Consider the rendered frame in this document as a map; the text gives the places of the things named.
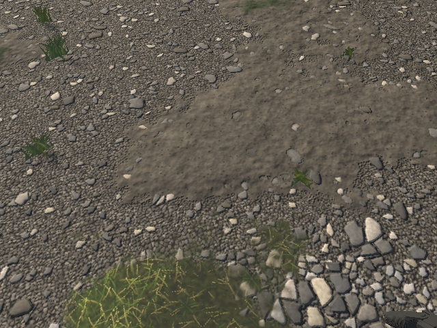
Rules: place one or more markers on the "robot right hand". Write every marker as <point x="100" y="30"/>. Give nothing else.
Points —
<point x="409" y="319"/>

